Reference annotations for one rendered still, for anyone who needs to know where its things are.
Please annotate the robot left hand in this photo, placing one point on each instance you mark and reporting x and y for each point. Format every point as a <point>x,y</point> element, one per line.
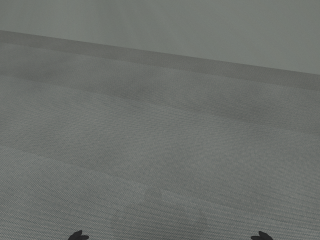
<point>77,236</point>

